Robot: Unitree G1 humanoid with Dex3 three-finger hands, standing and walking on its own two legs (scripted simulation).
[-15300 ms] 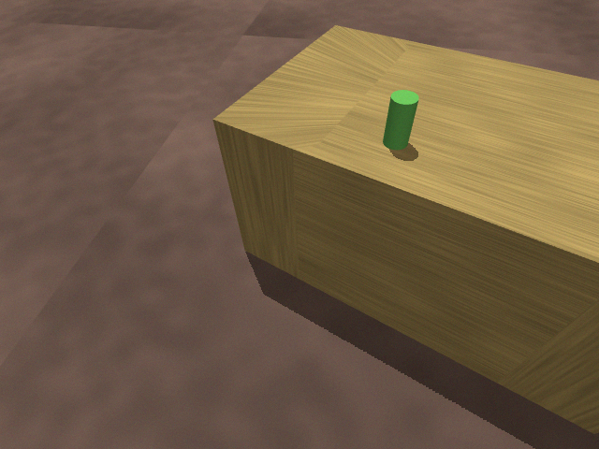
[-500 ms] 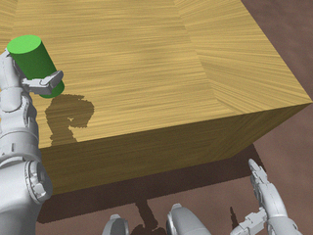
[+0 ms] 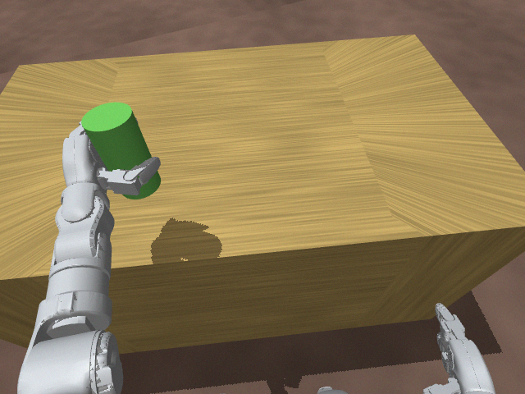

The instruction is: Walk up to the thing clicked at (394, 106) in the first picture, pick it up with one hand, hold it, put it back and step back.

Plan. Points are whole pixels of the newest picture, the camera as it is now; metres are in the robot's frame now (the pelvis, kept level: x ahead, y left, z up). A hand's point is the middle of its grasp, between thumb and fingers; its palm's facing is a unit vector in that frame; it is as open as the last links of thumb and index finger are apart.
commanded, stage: lift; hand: left
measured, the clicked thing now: (125, 153) +0.44 +0.20 +0.13
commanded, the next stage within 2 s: hold in 0.78 s
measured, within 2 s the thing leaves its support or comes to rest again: neither
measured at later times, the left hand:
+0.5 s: hand (121, 174) +0.36 +0.17 +0.18, palm faces +0.19 -0.98 -0.03, open 9.6 cm
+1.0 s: hand (108, 184) +0.33 +0.17 +0.20, palm faces +0.19 -0.98 -0.02, open 9.6 cm
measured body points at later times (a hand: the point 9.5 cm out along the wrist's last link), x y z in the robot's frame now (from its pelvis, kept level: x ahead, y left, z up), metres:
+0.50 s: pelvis -0.02 -0.01 +0.02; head -0.01 -0.03 +0.47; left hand +0.34 +0.22 +0.18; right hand +0.15 -0.27 -0.05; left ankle -0.01 +0.13 -0.69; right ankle -0.01 -0.14 -0.69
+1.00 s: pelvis -0.02 -0.01 +0.02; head -0.03 -0.03 +0.47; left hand +0.31 +0.22 +0.20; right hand +0.15 -0.27 -0.05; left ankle -0.01 +0.13 -0.69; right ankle -0.01 -0.14 -0.69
